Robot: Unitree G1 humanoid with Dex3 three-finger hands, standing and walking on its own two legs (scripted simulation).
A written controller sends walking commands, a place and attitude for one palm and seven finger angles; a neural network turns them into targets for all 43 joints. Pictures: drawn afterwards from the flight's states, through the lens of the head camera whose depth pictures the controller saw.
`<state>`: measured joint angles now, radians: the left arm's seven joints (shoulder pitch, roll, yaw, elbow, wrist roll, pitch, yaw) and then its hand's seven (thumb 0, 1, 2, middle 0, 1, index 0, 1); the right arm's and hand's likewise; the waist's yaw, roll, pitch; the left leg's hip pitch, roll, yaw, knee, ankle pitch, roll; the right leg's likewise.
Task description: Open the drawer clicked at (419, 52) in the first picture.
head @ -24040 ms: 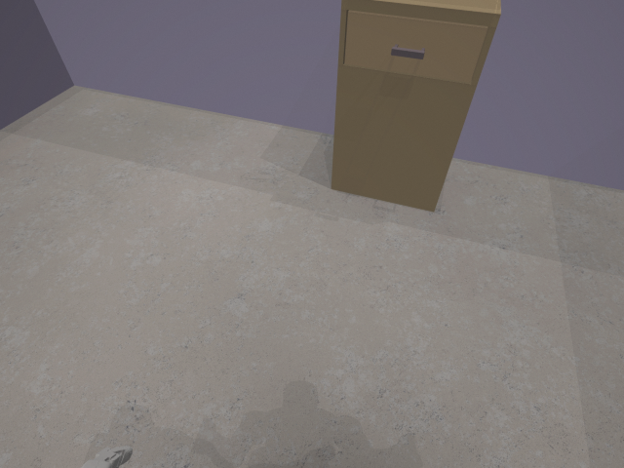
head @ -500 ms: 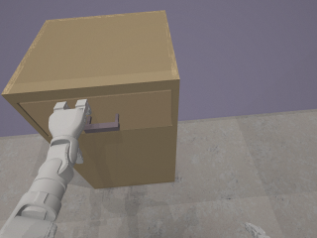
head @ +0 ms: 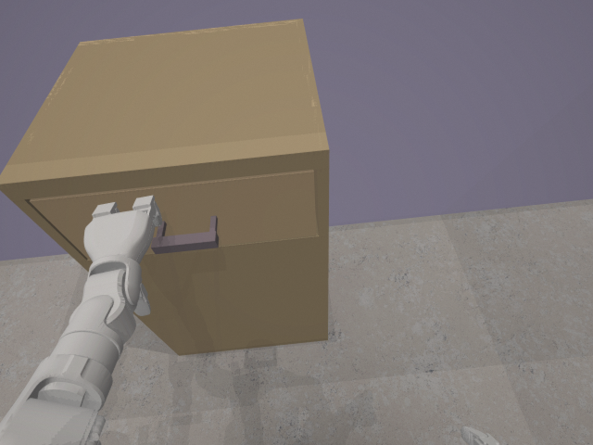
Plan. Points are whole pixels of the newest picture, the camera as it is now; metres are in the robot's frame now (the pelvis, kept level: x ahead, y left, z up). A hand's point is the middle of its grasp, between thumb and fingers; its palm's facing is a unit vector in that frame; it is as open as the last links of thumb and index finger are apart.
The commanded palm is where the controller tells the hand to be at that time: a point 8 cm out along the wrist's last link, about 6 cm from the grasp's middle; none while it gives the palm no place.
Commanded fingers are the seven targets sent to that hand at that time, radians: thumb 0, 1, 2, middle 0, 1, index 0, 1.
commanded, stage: lower the fingers behind the handle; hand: left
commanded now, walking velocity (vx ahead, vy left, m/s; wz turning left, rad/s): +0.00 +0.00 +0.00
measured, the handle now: (186, 233) +0.46 +0.23 -0.03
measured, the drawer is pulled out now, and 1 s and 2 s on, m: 0.00 0.00 0.00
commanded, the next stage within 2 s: close the thumb around the handle in 1.52 s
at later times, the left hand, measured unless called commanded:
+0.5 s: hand (152, 263) +0.38 +0.26 -0.01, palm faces -0.04 -0.03 -1.00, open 13.9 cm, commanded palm +0.35 +0.26 +0.04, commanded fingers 0.00 -0.50 0.30 -0.30 -1.20 -0.30 -1.20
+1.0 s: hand (162, 269) +0.38 +0.25 -0.03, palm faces -0.02 -0.01 -1.00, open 14.2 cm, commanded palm +0.35 +0.25 +0.01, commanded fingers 0.00 -0.50 0.30 -0.30 -1.20 -0.30 -1.20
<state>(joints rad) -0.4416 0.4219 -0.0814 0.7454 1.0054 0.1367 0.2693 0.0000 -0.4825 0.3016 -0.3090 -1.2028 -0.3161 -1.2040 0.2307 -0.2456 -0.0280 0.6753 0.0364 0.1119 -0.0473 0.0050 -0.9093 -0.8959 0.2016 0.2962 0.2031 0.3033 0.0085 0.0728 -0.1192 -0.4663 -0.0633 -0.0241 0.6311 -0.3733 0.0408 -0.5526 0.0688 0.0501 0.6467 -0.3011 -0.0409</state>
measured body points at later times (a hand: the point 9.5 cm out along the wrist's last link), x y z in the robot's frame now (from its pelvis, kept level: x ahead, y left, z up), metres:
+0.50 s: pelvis -0.01 +0.01 -0.02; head +0.05 -0.01 +0.43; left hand +0.38 +0.26 +0.04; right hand +0.09 -0.24 -0.15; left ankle -0.05 +0.10 -0.72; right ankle +0.00 -0.09 -0.72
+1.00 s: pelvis -0.02 +0.01 -0.03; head +0.05 +0.00 +0.42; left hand +0.38 +0.25 +0.02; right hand +0.07 -0.25 -0.16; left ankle -0.05 +0.10 -0.72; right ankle +0.00 -0.09 -0.72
